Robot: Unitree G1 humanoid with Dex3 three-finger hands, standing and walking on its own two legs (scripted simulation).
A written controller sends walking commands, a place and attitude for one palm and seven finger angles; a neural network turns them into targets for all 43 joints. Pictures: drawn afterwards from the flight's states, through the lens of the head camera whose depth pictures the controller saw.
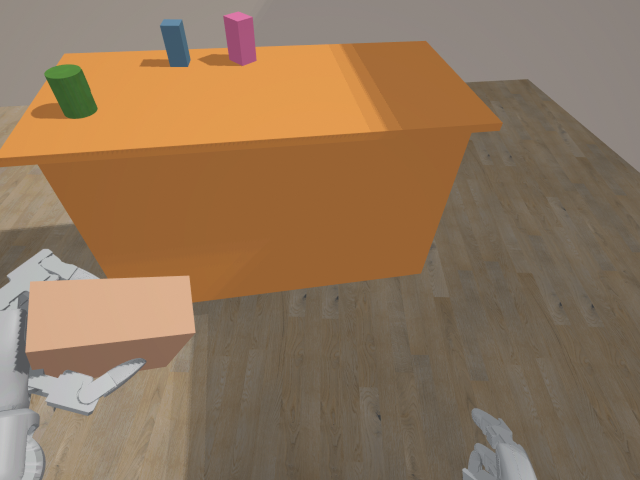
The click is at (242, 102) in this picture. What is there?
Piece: table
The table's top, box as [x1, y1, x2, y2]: [0, 41, 502, 166]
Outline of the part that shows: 502,122 426,41 255,47 257,60 243,66 228,59 227,48 189,49 191,59 187,67 170,67 165,50 68,53 64,54 56,65 71,63 78,65 82,69 97,105 97,110 92,115 84,118 67,118 63,114 46,80 1,147 0,166 499,130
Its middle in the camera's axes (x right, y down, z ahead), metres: -0.16 -0.41 +1.06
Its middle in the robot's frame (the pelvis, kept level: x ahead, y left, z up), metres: +1.06 +0.22 -0.02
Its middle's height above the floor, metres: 0.75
